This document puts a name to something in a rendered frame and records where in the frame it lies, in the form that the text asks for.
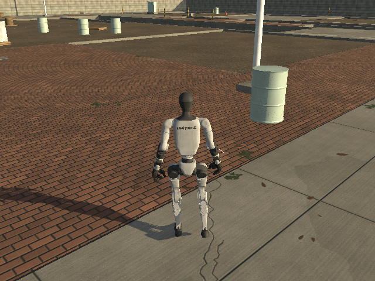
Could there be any robot left hand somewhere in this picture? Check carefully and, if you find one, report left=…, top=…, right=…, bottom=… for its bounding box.
left=152, top=169, right=166, bottom=184

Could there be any robot left shin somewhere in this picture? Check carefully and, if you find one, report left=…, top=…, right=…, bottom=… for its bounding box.
left=172, top=192, right=181, bottom=229

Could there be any robot right upper arm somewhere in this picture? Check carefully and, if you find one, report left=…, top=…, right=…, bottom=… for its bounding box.
left=199, top=118, right=215, bottom=150

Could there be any robot right hand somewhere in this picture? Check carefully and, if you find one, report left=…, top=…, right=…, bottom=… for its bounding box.
left=209, top=162, right=222, bottom=175

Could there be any left robot forearm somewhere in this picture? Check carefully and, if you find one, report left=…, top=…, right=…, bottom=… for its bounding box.
left=154, top=143, right=165, bottom=170

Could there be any right robot forearm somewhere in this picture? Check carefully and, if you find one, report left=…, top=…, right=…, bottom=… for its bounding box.
left=209, top=141, right=221, bottom=164

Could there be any robot left upper arm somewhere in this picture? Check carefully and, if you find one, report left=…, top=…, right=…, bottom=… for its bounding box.
left=159, top=118, right=174, bottom=152

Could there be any robot head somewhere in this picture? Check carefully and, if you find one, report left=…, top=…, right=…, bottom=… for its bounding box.
left=176, top=92, right=196, bottom=121

